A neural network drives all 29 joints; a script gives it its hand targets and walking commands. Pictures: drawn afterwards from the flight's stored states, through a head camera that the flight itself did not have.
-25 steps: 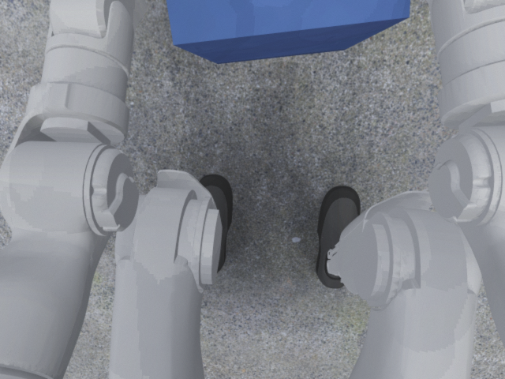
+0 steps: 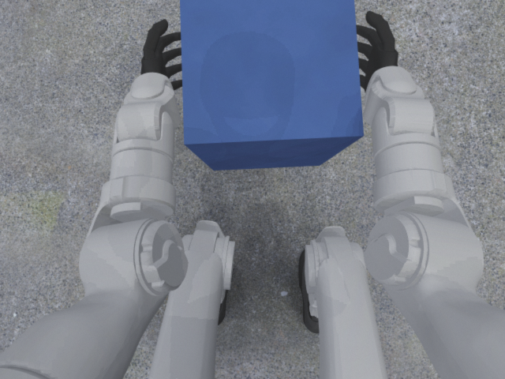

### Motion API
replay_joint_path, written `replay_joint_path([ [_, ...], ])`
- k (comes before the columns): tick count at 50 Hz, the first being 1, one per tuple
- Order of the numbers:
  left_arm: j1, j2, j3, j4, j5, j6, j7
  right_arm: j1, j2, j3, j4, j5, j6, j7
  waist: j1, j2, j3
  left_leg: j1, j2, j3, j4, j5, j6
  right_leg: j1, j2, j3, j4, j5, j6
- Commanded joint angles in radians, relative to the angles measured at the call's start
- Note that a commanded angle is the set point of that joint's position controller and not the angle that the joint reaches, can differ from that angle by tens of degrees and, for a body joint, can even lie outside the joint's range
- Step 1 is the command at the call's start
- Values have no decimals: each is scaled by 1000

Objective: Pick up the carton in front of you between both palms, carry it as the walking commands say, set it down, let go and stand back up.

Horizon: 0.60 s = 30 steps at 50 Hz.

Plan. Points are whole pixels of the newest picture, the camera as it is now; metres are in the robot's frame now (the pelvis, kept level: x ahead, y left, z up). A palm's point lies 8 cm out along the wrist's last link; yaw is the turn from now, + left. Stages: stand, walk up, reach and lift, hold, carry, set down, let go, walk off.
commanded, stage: reach and lift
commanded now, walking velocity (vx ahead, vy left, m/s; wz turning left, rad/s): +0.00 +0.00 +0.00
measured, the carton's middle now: (266, 95) +0.53 +0.01 -0.13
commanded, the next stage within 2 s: none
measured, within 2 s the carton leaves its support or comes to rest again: neither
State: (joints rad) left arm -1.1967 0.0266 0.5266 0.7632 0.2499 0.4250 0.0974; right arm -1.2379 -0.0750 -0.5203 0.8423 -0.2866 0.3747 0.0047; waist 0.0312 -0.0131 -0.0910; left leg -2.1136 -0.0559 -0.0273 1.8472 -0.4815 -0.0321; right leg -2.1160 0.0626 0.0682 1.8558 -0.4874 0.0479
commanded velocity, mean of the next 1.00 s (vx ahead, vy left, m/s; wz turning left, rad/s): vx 0.00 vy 0.00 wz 0.00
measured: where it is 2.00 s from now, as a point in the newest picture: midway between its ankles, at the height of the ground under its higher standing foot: (264, 301)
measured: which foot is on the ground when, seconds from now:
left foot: down 0.00-1.00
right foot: down 0.00-1.00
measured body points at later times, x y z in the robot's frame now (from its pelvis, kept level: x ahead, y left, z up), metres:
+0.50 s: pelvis +0.03 -0.01 +0.11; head +0.24 -0.01 +0.52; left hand +0.49 +0.16 +0.08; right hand +0.50 -0.15 +0.07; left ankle +0.12 +0.12 -0.43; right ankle +0.12 -0.13 -0.43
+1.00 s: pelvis +0.07 +0.00 +0.24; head +0.17 +0.00 +0.68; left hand +0.44 +0.16 +0.22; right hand +0.45 -0.15 +0.22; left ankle +0.12 +0.12 -0.43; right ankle +0.12 -0.13 -0.43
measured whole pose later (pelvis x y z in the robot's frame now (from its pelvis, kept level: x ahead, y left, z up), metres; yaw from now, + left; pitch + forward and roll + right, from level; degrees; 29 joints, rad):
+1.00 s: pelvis +0.07 +0.00 +0.24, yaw -1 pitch +20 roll +0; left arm -0.51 -0.15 0.41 0.50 0.26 0.43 0.03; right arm -0.52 0.14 -0.38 0.53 -0.26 0.41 0.01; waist 0.00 0.01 -0.17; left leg -0.96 -0.03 -0.05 0.99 -0.38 -0.01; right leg -0.96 0.03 0.07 0.98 -0.38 0.02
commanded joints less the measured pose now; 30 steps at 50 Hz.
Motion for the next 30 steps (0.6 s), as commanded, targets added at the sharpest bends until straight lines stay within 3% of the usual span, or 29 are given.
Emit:
replay_joint_path([
  [1,-706,-985,-410,-30,-164,-39,-302,-577,1019,421,25,133,24,239,20,-46,-1013,583,-103,123,-192,121,16,493,96,-122,-234,63,-45],
  [2,-711,-1042,-444,-43,-204,-36,-305,-553,1021,408,25,157,13,232,23,2,-1074,568,-116,138,-232,84,-5,594,111,-131,-238,57,-61],
  [3,-705,-978,-473,-51,-210,-29,-308,-578,1059,415,11,174,29,232,26,-41,-1012,598,-100,107,-255,81,14,554,108,-143,-233,58,-48],
  [4,-661,-1007,-484,-99,-191,-32,-300,-655,1048,490,-111,186,19,238,52,-42,-1154,698,-112,116,-277,111,12,597,109,-151,-259,65,-34],
  [5,-737,-1009,-521,-110,-218,-25,-311,-602,1064,484,-80,192,32,238,19,-23,-1161,650,-110,139,-276,138,-2,645,108,-123,-270,134,-42],
  [6,-691,-1053,-541,-120,-226,-12,-311,-650,1104,539,-132,215,27,233,65,-30,-1245,671,-117,140,-271,169,0,709,113,-137,-266,162,-30],
  [7,-638,-1071,-500,-88,-204,-1,-315,-536,1099,505,-45,171,48,231,13,-28,-1218,681,-114,127,-293,164,3,734,112,-138,-288,144,-30],
  [8,-564,-1073,-491,-65,-210,-2,-330,-532,1161,543,-66,184,55,220,26,-131,-1152,663,-119,130,-291,192,9,719,115,-152,-298,165,-10],
  [9,-710,-1027,-572,-198,-224,-6,-345,-470,1176,515,-52,209,53,223,41,-30,-1220,680,-122,145,-309,177,3,779,117,-119,-313,193,-33],
  [10,-652,-1070,-562,-166,-227,7,-350,-499,1163,562,-110,194,67,221,26,-59,-1254,696,-114,143,-314,200,9,821,114,-120,-322,229,-22],
  [11,-565,-1126,-557,-81,-235,18,-358,-442,1171,552,-99,215,59,214,-5,-33,-1179,682,-111,136,-328,189,7,851,114,-115,-364,223,-18],
  [12,-609,-1076,-577,-186,-249,-1,-363,-524,1202,599,-212,233,52,213,0,-103,-1261,757,-105,112,-341,214,18,882,126,-129,-357,216,-10],
  [13,-581,-1108,-578,-139,-228,4,-361,-404,1190,567,-120,221,63,207,38,-25,-1187,723,-99,130,-352,190,19,873,116,-98,-379,200,-22],
  [14,-508,-1115,-579,-64,-228,19,-358,-430,1138,557,-90,195,55,225,-3,-61,-1112,793,-109,106,-384,181,12,797,117,-137,-387,172,-18],
  [15,-493,-1125,-568,-101,-197,8,-356,-389,1149,584,-108,191,62,231,1,-23,-1048,787,-109,106,-399,181,8,801,118,-109,-417,169,-24],
  [16,-500,-1105,-598,-147,-212,13,-357,-406,1188,569,-123,218,48,239,54,5,-1125,849,-119,120,-402,185,0,800,122,-110,-408,157,-27],
  [17,-461,-1163,-628,-153,-241,-2,-352,-350,1162,618,-153,241,39,231,-10,9,-1172,838,-101,115,-406,306,-8,910,118,-99,-437,325,-23],
  [18,-522,-1096,-607,-181,-244,-13,-353,-355,1188,614,-124,228,49,224,17,-65,-1147,829,-106,96,-405,286,12,872,119,-104,-421,300,-20],
  [19,-434,-1123,-624,-119,-223,0,-351,-286,1194,624,-101,201,48,226,19,7,-1092,788,-111,102,-440,235,-5,913,118,-100,-423,289,-25],
  [20,-414,-1156,-641,-183,-230,-11,-343,-255,1247,595,-98,236,49,225,47,-4,-1087,876,-115,109,-453,274,9,939,120,-83,-454,309,-14],
  [21,-415,-1123,-608,-186,-214,-11,-341,-226,1222,609,-143,198,50,225,-21,-38,-1050,900,-108,83,-467,234,6,909,122,-92,-493,239,-18],
  [22,-329,-1142,-580,-127,-190,0,-342,-260,1204,594,-132,207,57,228,23,-3,-978,876,-114,93,-515,197,7,898,120,-95,-527,182,-16],
  [23,-312,-1150,-598,-100,-169,9,-344,-231,1209,588,-97,155,57,235,-6,-27,-955,932,-118,81,-540,187,5,907,124,-105,-547,169,-15],
  [24,-360,-1171,-601,-126,-201,6,-349,-230,1159,573,-140,176,50,237,-24,42,-951,889,-111,89,-542,165,-4,970,111,-76,-557,187,-40],
  [25,-344,-1139,-604,-188,-203,-9,-353,-227,1222,616,-179,177,50,232,-8,-68,-1000,948,-115,61,-546,208,11,945,120,-90,-574,184,-33],
  [26,-264,-1173,-586,-126,-172,-2,-356,-252,1236,655,-208,214,40,231,32,-23,-1000,949,-113,80,-567,250,10,1007,117,-85,-573,263,-20],
  [27,-288,-1157,-607,-125,-192,-4,-354,-169,1250,643,-159,204,41,224,35,-35,-978,951,-118,75,-583,223,16,1046,115,-64,-594,243,-34],
  [28,-228,-1125,-607,-123,-181,-13,-350,-155,1281,650,-140,218,47,229,47,-52,-958,959,-117,78,-608,225,15,1077,113,-59,-620,260,-18],
  [30,-225,-1148,-620,-161,-171,-24,-356,-179,1256,687,-249,235,22,212,78,-24,-974,983,-130,87,-625,220,16,1163,103,-28,-654,266,-18],
])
